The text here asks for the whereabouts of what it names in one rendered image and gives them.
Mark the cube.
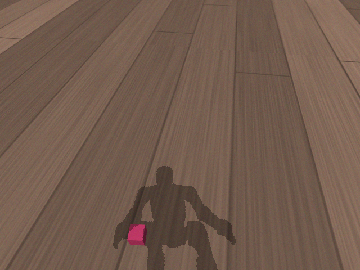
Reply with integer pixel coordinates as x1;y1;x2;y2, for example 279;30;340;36
127;224;147;245

